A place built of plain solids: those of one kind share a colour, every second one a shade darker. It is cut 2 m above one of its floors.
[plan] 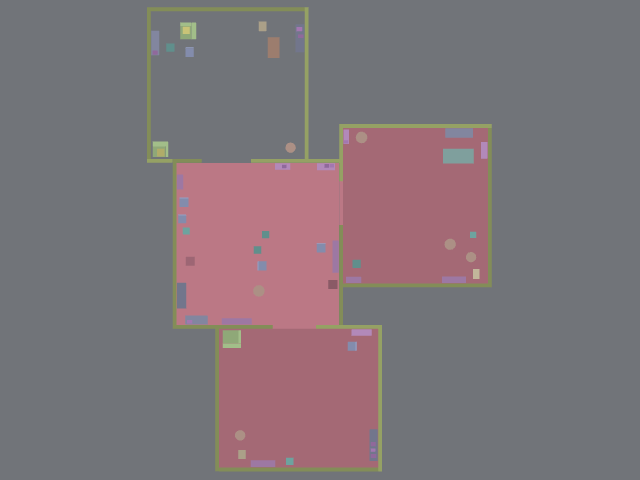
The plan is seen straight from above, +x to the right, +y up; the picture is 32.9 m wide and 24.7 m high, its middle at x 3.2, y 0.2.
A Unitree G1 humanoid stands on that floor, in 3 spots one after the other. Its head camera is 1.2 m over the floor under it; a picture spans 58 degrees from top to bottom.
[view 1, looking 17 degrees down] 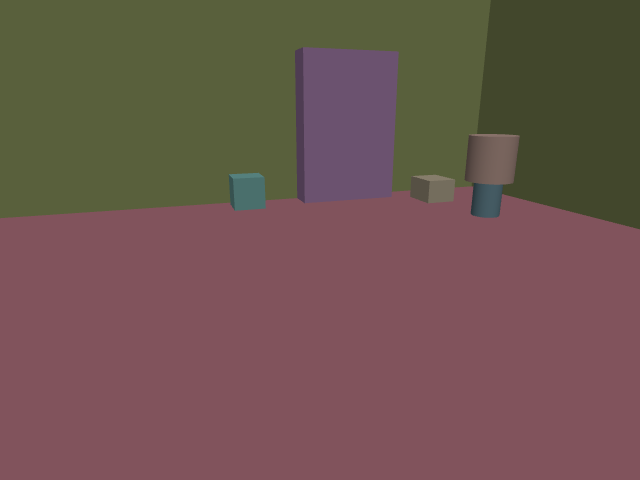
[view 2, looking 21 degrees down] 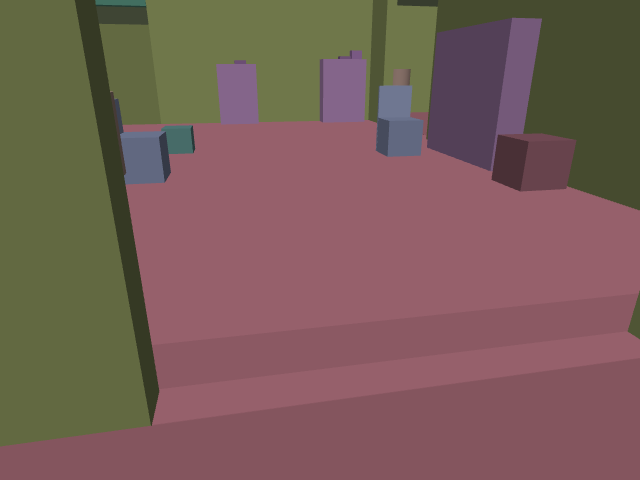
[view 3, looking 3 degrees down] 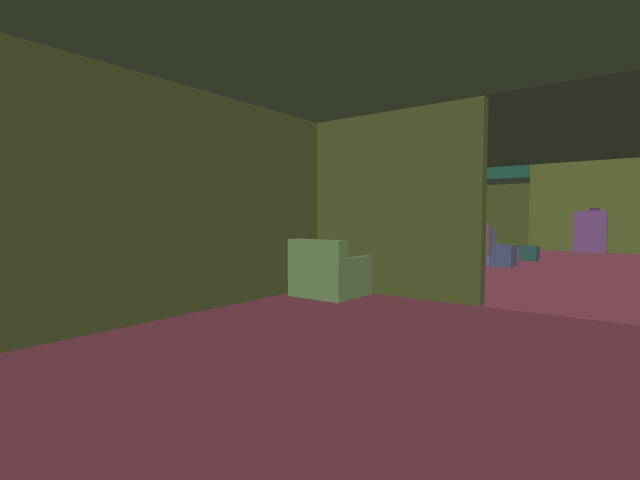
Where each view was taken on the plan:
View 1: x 2.52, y -5.81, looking -109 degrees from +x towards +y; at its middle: floor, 4.10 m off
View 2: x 1.14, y -5.70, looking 79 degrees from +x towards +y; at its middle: floor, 2.76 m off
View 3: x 2.52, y -10.30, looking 127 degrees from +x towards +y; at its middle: armchair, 6.29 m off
